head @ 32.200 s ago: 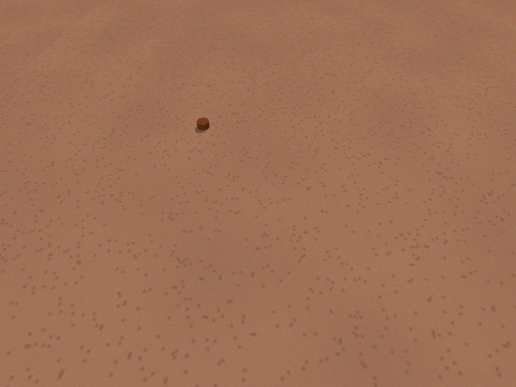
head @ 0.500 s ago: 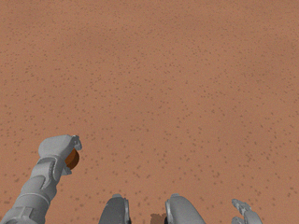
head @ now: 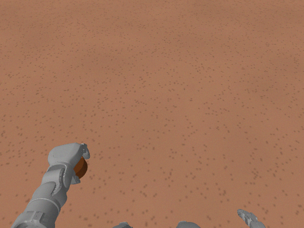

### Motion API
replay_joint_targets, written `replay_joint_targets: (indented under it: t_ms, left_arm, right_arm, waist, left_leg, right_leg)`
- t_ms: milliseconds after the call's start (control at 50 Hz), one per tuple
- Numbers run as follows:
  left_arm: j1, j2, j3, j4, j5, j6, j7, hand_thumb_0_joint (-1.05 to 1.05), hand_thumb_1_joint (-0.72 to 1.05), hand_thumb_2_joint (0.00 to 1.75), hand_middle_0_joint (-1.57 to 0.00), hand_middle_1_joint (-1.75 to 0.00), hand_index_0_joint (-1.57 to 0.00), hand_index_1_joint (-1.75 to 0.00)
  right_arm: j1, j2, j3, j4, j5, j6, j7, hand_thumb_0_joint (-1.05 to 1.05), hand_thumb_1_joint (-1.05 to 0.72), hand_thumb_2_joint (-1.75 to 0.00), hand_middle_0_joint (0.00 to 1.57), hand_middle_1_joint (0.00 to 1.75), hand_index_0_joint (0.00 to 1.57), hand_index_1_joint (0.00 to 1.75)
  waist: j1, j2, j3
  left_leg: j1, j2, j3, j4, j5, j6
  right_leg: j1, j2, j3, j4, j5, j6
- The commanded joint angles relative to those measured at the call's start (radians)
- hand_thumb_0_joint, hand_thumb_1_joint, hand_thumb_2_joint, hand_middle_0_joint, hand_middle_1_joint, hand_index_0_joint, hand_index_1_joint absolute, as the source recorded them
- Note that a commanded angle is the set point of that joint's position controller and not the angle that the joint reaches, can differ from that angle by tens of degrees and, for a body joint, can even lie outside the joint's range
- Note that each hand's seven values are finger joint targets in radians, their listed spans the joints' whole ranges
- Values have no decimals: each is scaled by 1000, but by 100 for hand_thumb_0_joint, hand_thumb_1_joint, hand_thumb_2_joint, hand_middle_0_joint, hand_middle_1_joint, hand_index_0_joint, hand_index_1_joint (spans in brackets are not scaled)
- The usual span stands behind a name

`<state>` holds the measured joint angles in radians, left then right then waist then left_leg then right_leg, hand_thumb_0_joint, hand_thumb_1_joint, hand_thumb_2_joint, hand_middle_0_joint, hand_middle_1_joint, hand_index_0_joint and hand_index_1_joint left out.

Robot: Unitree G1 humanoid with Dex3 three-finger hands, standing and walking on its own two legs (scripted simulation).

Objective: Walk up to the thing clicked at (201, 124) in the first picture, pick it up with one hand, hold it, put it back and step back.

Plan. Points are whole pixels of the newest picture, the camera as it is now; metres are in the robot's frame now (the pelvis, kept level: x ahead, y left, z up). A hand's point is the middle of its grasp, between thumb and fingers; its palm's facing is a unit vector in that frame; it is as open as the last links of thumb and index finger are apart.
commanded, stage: hold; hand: left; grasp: from above
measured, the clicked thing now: (73, 166) +0.33 +0.24 -0.10
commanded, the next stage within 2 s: crouch in 1.84 s
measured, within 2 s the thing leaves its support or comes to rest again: neither
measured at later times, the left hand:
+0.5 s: hand (70, 160) +0.32 +0.22 -0.04, palm faces -0.45 -0.07 -0.89, open 9.0 cm
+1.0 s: hand (71, 161) +0.31 +0.21 -0.02, palm faces -0.44 -0.07 -0.90, open 9.1 cm
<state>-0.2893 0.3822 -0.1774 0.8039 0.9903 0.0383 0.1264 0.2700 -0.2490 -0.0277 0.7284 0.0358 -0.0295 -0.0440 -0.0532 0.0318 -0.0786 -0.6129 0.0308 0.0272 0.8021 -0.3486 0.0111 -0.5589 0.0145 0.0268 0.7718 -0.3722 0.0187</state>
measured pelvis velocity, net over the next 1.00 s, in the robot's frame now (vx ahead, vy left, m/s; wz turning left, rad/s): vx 0.01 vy -0.01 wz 0.00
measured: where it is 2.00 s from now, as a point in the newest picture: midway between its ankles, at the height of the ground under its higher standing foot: outside the picture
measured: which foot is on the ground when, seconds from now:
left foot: down 0.00-1.00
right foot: down 0.00-1.00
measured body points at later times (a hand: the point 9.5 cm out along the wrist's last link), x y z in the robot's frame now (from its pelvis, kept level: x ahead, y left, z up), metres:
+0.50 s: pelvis +0.02 +0.00 +0.02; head +0.04 -0.01 +0.47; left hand +0.34 +0.22 +0.01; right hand +0.13 -0.27 -0.10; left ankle +0.03 +0.11 -0.71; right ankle +0.01 -0.14 -0.71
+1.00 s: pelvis +0.01 -0.01 +0.03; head +0.02 -0.03 +0.48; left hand +0.32 +0.21 +0.03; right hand +0.14 -0.27 -0.09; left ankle +0.03 +0.11 -0.71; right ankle +0.01 -0.14 -0.71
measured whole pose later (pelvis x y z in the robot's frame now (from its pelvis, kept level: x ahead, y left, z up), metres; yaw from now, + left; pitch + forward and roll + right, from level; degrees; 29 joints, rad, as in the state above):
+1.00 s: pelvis +0.01 -0.01 +0.03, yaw +0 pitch +2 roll +0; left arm -0.25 0.38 -0.21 0.69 1.00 0.03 0.02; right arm 0.23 -0.26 -0.03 0.68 0.06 0.05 -0.04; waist -0.01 0.04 -0.03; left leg -0.33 0.02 0.04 0.54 -0.25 0.00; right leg -0.30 0.01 0.04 0.54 -0.28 0.01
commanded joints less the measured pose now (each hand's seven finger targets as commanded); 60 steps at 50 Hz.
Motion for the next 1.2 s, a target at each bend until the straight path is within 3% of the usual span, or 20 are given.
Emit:
replay_joint_targets:
  t_ms: [0, 100, 240, 280, 440, 580, 740, 820, 880, 980, 1160, 1180]
  left_arm:
    - [-360, 223, 81, -211, 23, -1, 50, 0, 58, 71, -90, -77, -94, -73]
    - [-349, 208, 71, -191, 8, 3, 31, 0, 59, 74, -91, -77, -95, -74]
    - [-306, 185, 47, -196, -4, -3, -11, 0, 61, 72, -93, -76, -97, -72]
    - [-324, 218, 69, -213, 3, -7, -18, 0, 60, 72, -92, -76, -96, -72]
    - [-339, 219, 76, -251, 16, -21, -28, 0, 57, 74, -89, -76, -93, -73]
    - [-310, 200, 63, -259, 11, -11, -29, 0, 59, 79, -93, -77, -96, -74]
    - [-312, 204, 60, -304, 10, -13, -61, 0, 56, 79, -90, -77, -93, -74]
    - [-330, 224, 79, -325, 4, -19, -60, 0, 55, 78, -89, -77, -92, -74]
    - [-301, 203, 67, -307, 10, -16, -61, 0, 55, 79, -90, -77, -92, -75]
    - [-297, 219, 74, -312, 17, -13, -72, 0, 55, 81, -89, -79, -92, -77]
    - [-322, 203, 54, -349, 3, -15, -93, 0, 55, 78, -89, -78, -92, -75]
    - [-313, 210, 61, -366, 0, -17, -93, 0, 54, 75, -87, -77, -91, -74]
  right_arm:
    - [-3, -149, -59, -97, 2, -28, -8, 0, -89, -90, 20, 30, 20, 30]
    - [-8, -151, -65, -91, 4, -22, -5, 0, -89, -90, 20, 30, 20, 30]
    - [-34, -152, -63, -119, 10, -9, 0, 0, -89, -89, 20, 30, 20, 30]
    - [-37, -156, -65, -126, 13, -4, 0, 0, -89, -90, 20, 30, 20, 30]
    - [-37, -155, -66, -140, 13, 13, 1, 0, -89, -89, 20, 30, 20, 30]
    - [-66, -153, -64, -160, 16, 26, 5, 0, -89, -90, 20, 30, 20, 30]
    - [-77, -150, -60, -159, 19, 33, -1, 0, -89, -90, 20, 30, 20, 30]
    - [-88, -155, -60, -168, 21, 38, -3, 0, -89, -90, 20, 30, 20, 30]
    - [-105, -146, -54, -176, 23, 40, -2, 0, -90, -90, 20, 30, 20, 30]
    - [-116, -147, -54, -181, 24, 43, -3, 0, -90, -90, 20, 30, 20, 30]
    - [-133, -141, -48, -187, 26, 46, -11, 0, -90, -90, 20, 30, 20, 30]
    - [-138, -143, -47, -189, 28, 47, -11, 0, -90, -90, 20, 30, 20, 30]
  waist:
    - [3, 45, -292]
    - [10, 5, -295]
    - [15, -10, -236]
    - [28, 21, -246]
    - [26, 14, -255]
    - [39, 3, -206]
    - [34, -17, -227]
    - [43, 0, -214]
    - [49, -6, -181]
    - [53, -9, -179]
    - [41, -34, -177]
    - [52, -25, -178]
  left_leg:
    - [283, -34, -17, -142, 226, -13]
    - [316, -38, -8, -152, 313, -5]
    - [327, -42, 1, -195, 292, -2]
    - [340, -39, -4, -209, 303, -6]
    - [390, -35, -5, -228, 367, -3]
    - [395, -39, 1, -268, 305, -1]
    - [437, -38, 5, -284, 345, 5]
    - [447, -38, 7, -305, 320, 3]
    - [432, -43, 9, -315, 298, 5]
    - [441, -42, 9, -328, 293, 6]
    - [464, -44, 13, -340, 298, 14]
    - [468, -43, 13, -347, 289, 12]
  right_leg:
    - [78, 35, -9, -139, 217, -33]
    - [145, 33, -1, -166, 310, -23]
    - [177, 31, -3, -208, 292, -24]
    - [185, 35, -6, -206, 288, -30]
    - [214, 37, -3, -224, 337, -31]
    - [238, 29, -4, -267, 293, -28]
    - [264, 28, 1, -283, 337, -23]
    - [275, 26, -2, -300, 308, -26]
    - [273, 21, 1, -313, 292, -25]
    - [290, 21, 1, -326, 282, -25]
    - [301, 16, 6, -348, 301, -16]
    - [305, 17, 4, -352, 285, -19]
